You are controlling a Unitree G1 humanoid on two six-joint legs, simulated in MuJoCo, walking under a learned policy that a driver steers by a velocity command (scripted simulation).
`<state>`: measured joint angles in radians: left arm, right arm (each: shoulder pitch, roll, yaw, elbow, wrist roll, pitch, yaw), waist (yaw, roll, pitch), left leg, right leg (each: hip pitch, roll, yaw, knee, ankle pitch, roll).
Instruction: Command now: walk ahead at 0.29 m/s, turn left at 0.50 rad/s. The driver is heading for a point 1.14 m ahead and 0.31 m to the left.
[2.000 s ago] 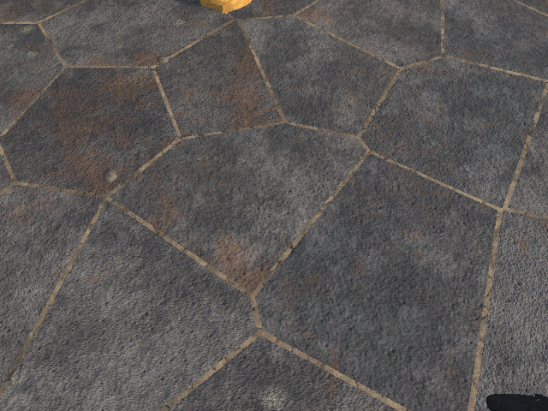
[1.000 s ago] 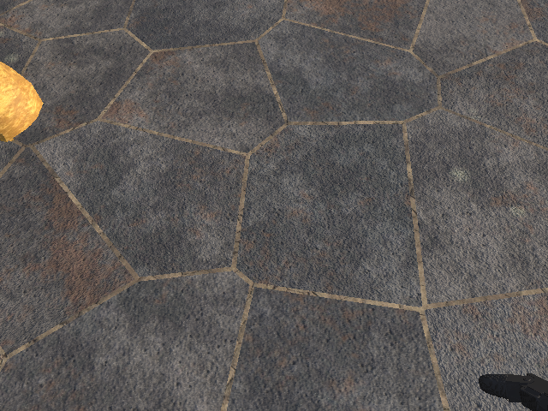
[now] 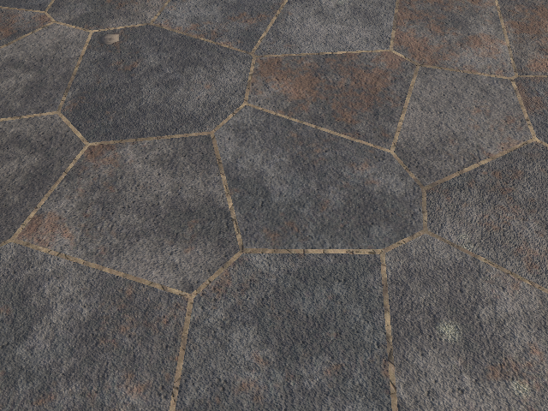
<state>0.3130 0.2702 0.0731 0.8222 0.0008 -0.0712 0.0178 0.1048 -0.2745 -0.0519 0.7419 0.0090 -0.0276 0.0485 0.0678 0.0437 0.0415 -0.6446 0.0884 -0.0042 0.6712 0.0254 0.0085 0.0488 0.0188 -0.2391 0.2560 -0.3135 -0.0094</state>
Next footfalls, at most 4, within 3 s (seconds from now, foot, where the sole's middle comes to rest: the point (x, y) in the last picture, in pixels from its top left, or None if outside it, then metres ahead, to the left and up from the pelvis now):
0.08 left None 0.22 0.11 -0.77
0.56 right None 0.27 -0.10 -0.77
0.94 left None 0.12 0.12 -0.77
1.42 right None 0.23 -0.09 -0.77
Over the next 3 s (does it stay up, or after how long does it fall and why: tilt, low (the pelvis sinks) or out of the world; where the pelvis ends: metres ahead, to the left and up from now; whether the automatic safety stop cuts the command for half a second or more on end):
stays up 0.94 0.22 -0.02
